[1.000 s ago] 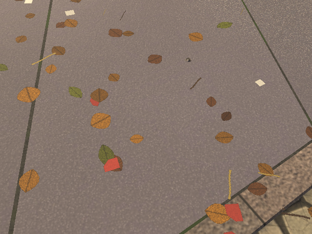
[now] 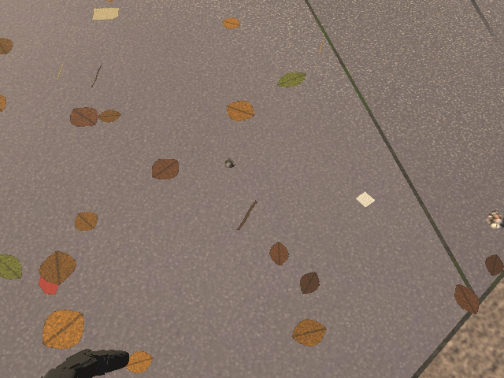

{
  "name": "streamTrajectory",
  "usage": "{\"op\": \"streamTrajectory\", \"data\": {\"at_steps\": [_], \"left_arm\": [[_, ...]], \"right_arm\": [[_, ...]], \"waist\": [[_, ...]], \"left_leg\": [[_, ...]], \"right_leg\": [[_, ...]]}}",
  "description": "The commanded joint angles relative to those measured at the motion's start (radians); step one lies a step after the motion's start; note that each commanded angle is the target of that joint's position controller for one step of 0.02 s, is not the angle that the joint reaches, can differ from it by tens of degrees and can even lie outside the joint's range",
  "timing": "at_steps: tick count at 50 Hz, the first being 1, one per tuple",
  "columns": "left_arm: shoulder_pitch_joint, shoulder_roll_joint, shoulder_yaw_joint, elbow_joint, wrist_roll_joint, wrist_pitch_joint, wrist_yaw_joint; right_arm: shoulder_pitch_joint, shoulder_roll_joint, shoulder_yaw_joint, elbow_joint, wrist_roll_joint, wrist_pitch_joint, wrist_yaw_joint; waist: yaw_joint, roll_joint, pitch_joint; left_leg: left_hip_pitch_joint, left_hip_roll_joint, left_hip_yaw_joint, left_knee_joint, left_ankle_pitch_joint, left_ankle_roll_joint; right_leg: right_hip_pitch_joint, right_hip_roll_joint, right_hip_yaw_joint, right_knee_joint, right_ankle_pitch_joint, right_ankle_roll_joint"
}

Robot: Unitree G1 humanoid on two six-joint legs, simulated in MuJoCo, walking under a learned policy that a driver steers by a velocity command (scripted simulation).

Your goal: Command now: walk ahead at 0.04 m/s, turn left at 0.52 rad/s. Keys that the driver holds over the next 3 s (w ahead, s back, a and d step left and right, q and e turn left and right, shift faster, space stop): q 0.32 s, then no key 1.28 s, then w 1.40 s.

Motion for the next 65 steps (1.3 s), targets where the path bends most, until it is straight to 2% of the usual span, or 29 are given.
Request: {"op": "streamTrajectory", "data": {"at_steps": [1,8,15,17,19,20,21,22,23,24,25,26,27,29,32,36,38,39,40,41,42,43,45,47,51,65], "left_arm": [[0.013,0.089,0.025,-0.060,0.002,0.003,0.004],[0.013,0.128,0.034,-0.077,0.007,-0.003,0.013],[0.033,0.152,0.027,-0.102,-0.001,-0.022,0.014],[0.065,0.163,0.026,-0.102,-0.008,-0.030,0.016],[0.114,0.168,0.025,-0.094,-0.014,-0.036,0.020],[0.145,0.165,0.025,-0.088,-0.013,-0.040,0.023],[0.183,0.155,0.024,-0.080,-0.005,-0.046,0.030],[0.185,0.182,0.029,-0.084,0.008,-0.053,0.040],[0.157,0.230,0.024,-0.118,0.009,-0.051,0.046],[0.215,0.260,0.032,-0.094,-0.001,-0.042,0.031],[0.213,0.215,0.028,-0.089,-0.010,-0.045,0.022],[0.181,0.162,0.014,-0.090,-0.012,-0.048,0.017],[0.147,0.149,0.009,-0.093,-0.002,-0.047,0.016],[0.141,0.152,0.009,-0.084,0.009,-0.051,0.022],[0.186,0.137,0.005,-0.059,0.005,-0.058,0.017],[0.231,0.153,0.015,-0.026,0.012,-0.050,0.006],[0.225,0.151,0.016,-0.014,0.005,-0.042,0.006],[0.233,0.142,0.013,-0.008,0.002,-0.043,0.008],[0.243,0.122,0.007,-0.013,-0.001,-0.050,0.006],[0.262,0.097,0.001,-0.024,-0.008,-0.054,0.001],[0.251,0.093,-0.002,-0.003,-0.004,-0.048,0.002],[0.233,0.101,0.001,0.007,0.002,-0.045,0.003],[0.236,0.126,0.010,0.028,0.001,-0.047,0.003],[0.252,0.123,0.009,0.047,-0.001,-0.052,0.003],[0.252,0.109,0.005,0.089,-0.004,-0.049,0.007],[0.266,0.111,-0.001,0.245,-0.006,-0.040,0.018]], "right_arm": [[0.063,-0.171,-0.047,-0.075,0.001,0.005,-0.017],[0.040,-0.180,-0.047,-0.127,-0.017,0.023,-0.018],[-0.018,-0.215,-0.048,-0.162,-0.032,0.029,-0.005],[-0.051,-0.223,-0.048,-0.170,-0.034,0.032,0.001],[-0.096,-0.217,-0.042,-0.179,-0.032,0.034,0.004],[-0.122,-0.211,-0.038,-0.182,-0.025,0.034,0.004],[-0.147,-0.206,-0.032,-0.182,-0.011,0.031,0.002],[-0.118,-0.174,-0.022,-0.180,-0.007,0.023,0.002],[-0.015,-0.098,-0.002,-0.175,-0.027,0.020,0.000],[0.001,-0.196,-0.028,-0.166,-0.033,0.033,-0.010],[-0.016,-0.208,-0.030,-0.142,-0.045,0.038,-0.012],[-0.063,-0.204,-0.029,-0.127,-0.039,0.041,-0.003],[-0.079,-0.182,-0.024,-0.122,-0.028,0.045,0.009],[-0.092,-0.158,-0.013,-0.111,-0.018,0.051,0.027],[-0.129,-0.127,0.005,-0.101,-0.015,0.057,0.028],[-0.156,-0.103,0.026,-0.074,-0.013,0.058,0.018],[-0.116,-0.086,0.035,-0.040,-0.014,0.047,0.008],[-0.114,-0.090,0.039,-0.031,-0.022,0.036,0.002],[-0.130,-0.124,0.039,-0.036,-0.037,0.023,-0.005],[-0.186,-0.184,0.031,-0.043,-0.041,0.013,-0.008],[-0.215,-0.134,0.045,-0.035,-0.030,0.006,-0.001],[-0.233,-0.105,0.056,-0.032,-0.029,0.000,0.002],[-0.196,-0.111,0.058,-0.006,-0.029,-0.005,-0.006],[-0.163,-0.115,0.059,0.022,-0.022,-0.009,-0.012],[-0.163,-0.107,0.066,0.053,-0.021,-0.010,-0.013],[-0.149,-0.108,0.078,0.187,-0.019,-0.015,-0.020]], "waist": [[0.023,0.089,-0.220],[0.016,0.117,-0.159],[0.028,0.125,-0.148],[0.041,0.130,-0.156],[0.061,0.142,-0.161],[0.081,0.145,-0.158],[0.116,0.127,-0.157],[0.103,0.026,-0.181],[0.040,-0.202,-0.218],[0.061,-0.234,-0.234],[0.054,-0.122,-0.195],[0.061,-0.061,-0.164],[0.052,-0.070,-0.157],[0.059,-0.132,-0.162],[0.080,-0.127,-0.175],[0.105,-0.161,-0.166],[0.073,-0.137,-0.167],[0.067,-0.108,-0.168],[0.079,-0.046,-0.184],[0.131,0.089,-0.158],[0.128,0.110,-0.144],[0.124,0.110,-0.113],[0.105,0.111,-0.103],[0.102,0.096,-0.115],[0.099,0.049,-0.107],[0.101,0.032,-0.098]], "left_leg": [[0.270,0.267,-0.269,-0.024,0.607,-0.029],[0.254,0.272,-0.376,-0.007,0.482,0.042],[0.198,0.253,-0.457,0.062,0.579,0.074],[0.176,0.248,-0.470,0.084,0.626,0.064],[0.126,0.229,-0.472,0.099,0.610,0.027],[0.091,0.208,-0.470,0.109,0.548,-0.003],[0.039,0.178,-0.452,0.142,0.450,-0.044],[-0.030,0.125,-0.388,0.237,0.217,-0.093],[-0.137,0.013,-0.223,0.418,-0.367,-0.136],[-0.191,-0.068,-0.132,0.534,-0.564,-0.146],[-0.197,-0.008,-0.134,0.638,-0.494,-0.156],[-0.182,0.011,-0.132,0.654,-0.415,-0.164],[-0.163,0.019,-0.125,0.647,-0.367,-0.177],[-0.134,0.023,-0.089,0.628,-0.315,-0.195],[-0.110,0.049,-0.049,0.478,-0.331,-0.196],[-0.022,0.084,0.023,0.210,-0.315,-0.169],[0.078,0.086,0.046,0.006,-0.147,-0.145],[0.158,0.111,0.008,-0.082,-0.027,-0.129],[0.227,0.189,-0.094,-0.090,0.019,-0.110],[0.153,0.276,-0.195,-0.067,0.082,-0.074],[0.019,0.291,-0.185,-0.065,0.035,-0.054],[-0.009,0.254,-0.159,-0.064,-0.016,-0.070],[0.015,0.211,-0.119,-0.059,0.003,-0.092],[0.055,0.208,-0.109,-0.047,0.071,-0.092],[0.063,0.215,-0.111,-0.051,0.079,-0.084],[0.072,0.220,-0.107,-0.088,0.109,-0.076]], "right_leg": [[-0.100,0.002,-0.015,0.008,0.041,0.017],[-0.162,0.011,0.012,-0.058,0.001,0.028],[-0.040,0.056,0.016,-0.214,-0.057,-0.006],[0.036,0.066,0.012,-0.282,-0.072,-0.020],[0.166,0.070,0.003,-0.396,-0.058,-0.036],[0.252,0.073,-0.006,-0.499,-0.009,-0.044],[0.369,0.068,-0.008,-0.653,0.117,-0.056],[0.485,-0.037,0.111,-0.740,0.182,-0.088],[0.586,-0.304,0.373,-0.754,0.478,-0.159],[0.515,-0.362,0.542,-0.754,0.618,-0.297],[0.473,-0.341,0.488,-0.759,0.540,-0.307],[0.430,-0.261,0.368,-0.754,0.439,-0.266],[0.407,-0.196,0.274,-0.762,0.375,-0.227],[0.401,-0.135,0.178,-0.768,0.397,-0.208],[0.444,-0.137,0.154,-0.762,0.398,-0.220],[0.448,-0.132,0.165,-0.742,0.352,-0.235],[0.409,-0.118,0.155,-0.704,0.351,-0.212],[0.354,-0.114,0.156,-0.694,0.324,-0.178],[0.288,-0.103,0.149,-0.678,0.256,-0.137],[0.279,-0.015,0.063,-0.667,0.128,-0.106],[0.401,0.009,0.029,-0.695,0.074,-0.098],[0.426,0.004,0.038,-0.701,0.107,-0.095],[0.426,-0.016,0.051,-0.689,0.199,-0.105],[0.419,-0.026,0.054,-0.691,0.260,-0.106],[0.419,-0.020,0.048,-0.705,0.242,-0.093],[0.460,-0.034,0.051,-0.723,0.264,-0.085]]}}
Next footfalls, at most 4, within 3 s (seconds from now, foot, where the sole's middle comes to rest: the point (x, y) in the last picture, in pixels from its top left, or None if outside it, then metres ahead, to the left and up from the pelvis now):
0.44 right None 0.20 -0.15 -0.78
0.80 left None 0.09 0.03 -0.78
1.92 right None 0.29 -0.13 -0.78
2.42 left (188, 317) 0.58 0.10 -0.78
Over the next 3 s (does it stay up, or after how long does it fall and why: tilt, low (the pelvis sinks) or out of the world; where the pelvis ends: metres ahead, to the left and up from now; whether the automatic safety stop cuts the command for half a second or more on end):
stays up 0.76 0.06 -0.02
